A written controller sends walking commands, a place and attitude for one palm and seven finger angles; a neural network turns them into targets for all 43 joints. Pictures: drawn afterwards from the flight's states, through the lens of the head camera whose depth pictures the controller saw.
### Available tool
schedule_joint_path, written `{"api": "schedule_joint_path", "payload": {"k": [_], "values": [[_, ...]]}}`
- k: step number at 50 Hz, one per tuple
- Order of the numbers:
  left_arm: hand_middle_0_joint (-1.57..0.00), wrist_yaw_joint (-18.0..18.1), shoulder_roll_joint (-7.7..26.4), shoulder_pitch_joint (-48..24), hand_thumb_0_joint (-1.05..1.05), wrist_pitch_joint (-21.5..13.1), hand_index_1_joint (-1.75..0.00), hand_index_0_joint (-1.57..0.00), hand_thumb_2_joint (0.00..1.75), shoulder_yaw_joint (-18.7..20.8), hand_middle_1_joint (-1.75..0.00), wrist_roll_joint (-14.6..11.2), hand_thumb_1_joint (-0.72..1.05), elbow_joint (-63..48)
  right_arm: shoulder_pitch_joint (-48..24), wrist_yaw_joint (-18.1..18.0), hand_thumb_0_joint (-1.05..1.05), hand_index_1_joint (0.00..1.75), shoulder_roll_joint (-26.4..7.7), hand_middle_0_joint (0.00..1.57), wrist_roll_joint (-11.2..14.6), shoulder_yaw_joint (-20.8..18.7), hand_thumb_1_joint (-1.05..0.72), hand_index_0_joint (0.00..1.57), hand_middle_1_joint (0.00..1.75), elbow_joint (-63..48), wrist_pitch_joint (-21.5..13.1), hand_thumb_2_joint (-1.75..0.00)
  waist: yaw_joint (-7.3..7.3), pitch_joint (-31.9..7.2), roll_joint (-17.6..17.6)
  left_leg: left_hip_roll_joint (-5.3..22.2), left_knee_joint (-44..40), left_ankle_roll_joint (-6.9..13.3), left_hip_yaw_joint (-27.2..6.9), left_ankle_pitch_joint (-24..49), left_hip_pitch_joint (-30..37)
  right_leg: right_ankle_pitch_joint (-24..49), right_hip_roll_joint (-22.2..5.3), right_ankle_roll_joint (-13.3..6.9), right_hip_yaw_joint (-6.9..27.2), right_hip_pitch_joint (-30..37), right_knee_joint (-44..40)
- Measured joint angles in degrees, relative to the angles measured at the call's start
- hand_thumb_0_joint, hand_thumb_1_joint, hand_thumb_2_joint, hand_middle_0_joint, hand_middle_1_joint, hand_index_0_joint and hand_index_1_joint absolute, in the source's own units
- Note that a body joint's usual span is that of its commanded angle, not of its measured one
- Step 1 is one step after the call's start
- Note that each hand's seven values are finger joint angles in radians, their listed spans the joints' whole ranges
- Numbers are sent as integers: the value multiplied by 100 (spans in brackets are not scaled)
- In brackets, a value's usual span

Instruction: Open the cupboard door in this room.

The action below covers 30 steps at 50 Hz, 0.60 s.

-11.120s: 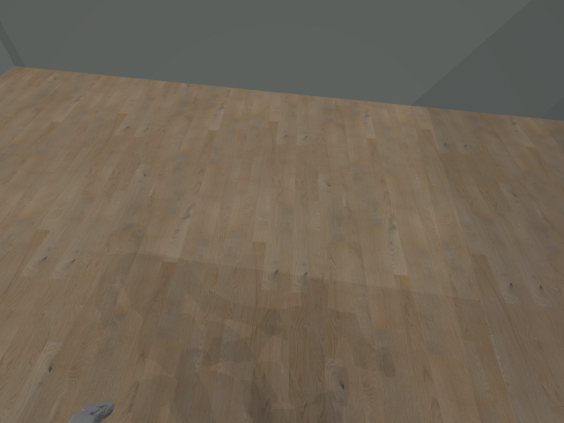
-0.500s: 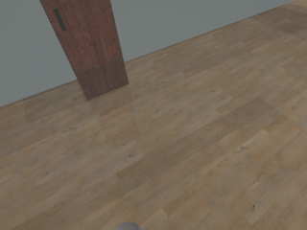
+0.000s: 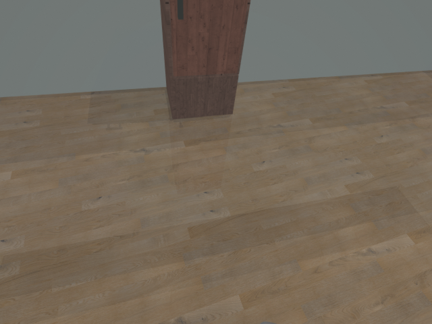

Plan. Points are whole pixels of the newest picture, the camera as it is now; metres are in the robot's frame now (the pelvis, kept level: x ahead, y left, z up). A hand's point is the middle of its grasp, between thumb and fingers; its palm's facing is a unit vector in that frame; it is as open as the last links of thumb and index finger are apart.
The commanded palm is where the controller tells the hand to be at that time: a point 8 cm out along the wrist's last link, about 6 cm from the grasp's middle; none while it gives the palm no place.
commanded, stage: turn or walk to find it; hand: left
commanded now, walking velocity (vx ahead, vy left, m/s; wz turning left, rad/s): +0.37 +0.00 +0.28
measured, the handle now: (179, 1) +1.49 +0.28 +0.01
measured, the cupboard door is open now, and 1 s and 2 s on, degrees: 0 0 0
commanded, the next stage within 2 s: stand and wait in 0.66 s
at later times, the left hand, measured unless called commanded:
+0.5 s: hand (154, 311) +0.17 +0.13 -0.14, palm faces +0.21 -0.95 -0.24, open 7.2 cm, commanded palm none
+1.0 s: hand out of the picture +0.15 +0.13 -0.19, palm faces +0.30 -0.95 -0.11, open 7.4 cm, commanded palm none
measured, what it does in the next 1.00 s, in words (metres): walks ahead: right foot, then left foot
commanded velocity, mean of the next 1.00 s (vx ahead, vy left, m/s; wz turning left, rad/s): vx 0.20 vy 0.00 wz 0.12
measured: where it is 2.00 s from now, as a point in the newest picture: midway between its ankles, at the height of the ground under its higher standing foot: (206, 308)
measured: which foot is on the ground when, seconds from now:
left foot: down 0.00-0.34, up 0.36-0.84, down 0.86-1.00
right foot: up 0.00-0.32, down 0.34-0.88, up 0.90-1.00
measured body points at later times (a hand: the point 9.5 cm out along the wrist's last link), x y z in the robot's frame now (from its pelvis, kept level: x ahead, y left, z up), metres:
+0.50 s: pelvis +0.13 -0.06 +0.00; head +0.14 -0.09 +0.45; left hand +0.16 +0.18 -0.13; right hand +0.13 -0.30 -0.17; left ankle +0.06 +0.08 -0.65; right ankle +0.16 -0.15 -0.74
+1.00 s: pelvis +0.26 +0.02 -0.01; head +0.27 +0.04 +0.44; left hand +0.14 +0.19 -0.17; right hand +0.43 -0.15 -0.15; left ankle +0.31 +0.12 -0.74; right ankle +0.22 -0.13 -0.68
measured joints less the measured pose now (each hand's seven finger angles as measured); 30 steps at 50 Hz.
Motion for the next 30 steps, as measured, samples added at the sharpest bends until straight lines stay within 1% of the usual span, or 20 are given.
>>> {"api": "schedule_joint_path", "payload": {"k": [3, 7, 10, 14, 16, 17, 18, 19, 20, 22, 23, 24, 26, 30], "values": [[-20, -59, -17, -39, 1, -129, -30, -20, 90, -29, -30, 9, 91, -71, 249, -7, 0, 30, 54, 20, 23, 36, -90, 21, 30, 100, -76, -90, -22, -111, 47, -92, -487, 33, -122, 206, 257, 435, 14, 62, 172, -144, 15], [-20, -65, -52, -117, 1, -193, -30, -20, 90, -60, -30, 10, 91, -111, 582, -13, 0, 30, 148, 21, 39, 34, -90, 21, 30, 236, -150, -90, -97, -190, 57, -205, -886, 30, -228, 300, 558, 646, -13, 138, 268, -194, -367], [-20, -66, -110, -214, 1, -196, -30, -20, 90, -85, -30, -1, 91, -120, 814, -21, 0, 30, 191, 21, 27, 14, -90, 21, 30, 352, -170, -90, -190, -193, 85, -256, -1024, -9, -293, 257, 737, 632, -31, 154, 241, -145, -927], [-20, -74, -246, -388, 1, -235, -30, -20, 90, -130, -30, -31, 91, -175, 1057, -36, 0, 30, 176, 21, 0, -19, -90, 21, 30, 534, -128, -90, -326, -120, 207, -247, -929, -129, -392, 31, 869, 496, 33, 137, 128, 132, -2063], [-20, -73, -317, -475, 1, -315, -30, -20, 90, -153, -30, -49, 90, -242, 1149, -46, 0, 30, 152, 21, 0, -29, -90, 21, 30, 615, -80, -90, -370, -45, 288, -209, -602, -237, -473, -230, 817, 710, 140, 113, 42, 436, -2776], [-20, -71, -346, -508, 1, -395, -30, -20, 90, -166, -30, -50, 90, -283, 1207, -45, 0, 30, 140, 21, 13, -37, -90, 21, 30, 651, -67, -90, -368, -9, 323, -194, -290, -286, -534, -435, 726, 979, 185, 10, -10, 613, -3103], [-20, -50, -416, -567, 1, -485, -30, -20, 90, -178, -30, -32, 90, -290, 1210, -42, 0, 30, 105, 21, 32, -53, -90, 21, 30, 709, -44, -90, -360, 62, 429, -130, 267, -245, -574, -671, 523, 1058, 232, -206, -113, 638, -3024], [-20, -29, -484, -593, 1, -556, -30, -20, 90, -210, -30, -34, 90, -309, 1194, -36, 0, 30, 73, 21, 43, -65, -90, 21, 30, 755, 4, -90, -352, 116, 496, -117, 987, -191, -589, -969, 237, 950, 231, -369, -223, 665, -2885], [-20, -8, -547, -574, 1, -604, -30, -20, 90, -236, -30, -45, 90, -322, 1171, -21, 1, 30, 42, 21, 44, -82, -90, 21, 30, 784, 55, -90, -330, 144, 524, -125, 1711, -145, -558, -1112, -62, 818, 209, -471, -314, 750, -2842], [-20, 30, -647, -434, 0, -654, -30, -20, 90, -251, -30, -58, 90, -291, 1074, 22, 1, 30, -22, 20, 24, -129, -91, 20, 30, 821, 118, -90, -234, 135, 500, -90, 2854, -94, -378, -864, -620, 690, 173, -546, -409, 993, -3001], [-20, 52, -687, -335, 0, -663, -30, -20, 90, -256, -30, -61, 90, -239, 998, 41, 1, 30, -61, 20, 9, -156, -91, 20, 30, 813, 131, -90, -196, 122, 484, -37, 3216, -94, -297, -607, -861, 711, 169, -541, -439, 1132, -3156], [-20, 97, -718, -228, 0, -676, -30, -20, 90, -222, -30, -83, 91, -179, 920, 53, 1, 30, -99, 20, -4, -180, -91, 20, 30, 786, 133, -90, -170, 101, 477, 28, 3442, -107, -252, -346, -1075, 759, 179, -535, -474, 1275, -3333], [-20, 182, -664, -28, -1, -710, -30, -20, 90, -141, -30, -95, 94, -53, 777, 65, 1, 30, -152, 20, -19, -224, -91, 20, 30, 708, 110, -90, -127, 41, 479, 161, 3602, -151, -242, 98, -1412, 825, 221, -536, -562, 1557, -3682], [-20, 186, -572, 447, -1, -723, -30, -20, 90, -165, -30, -42, 95, 259, 474, 85, 1, 30, -200, 20, -41, -258, -91, 20, 30, 572, 102, -90, -61, -103, 450, 387, 3405, -283, -220, 620, -1814, 840, 298, -537, -699, 2020, -4185]]}}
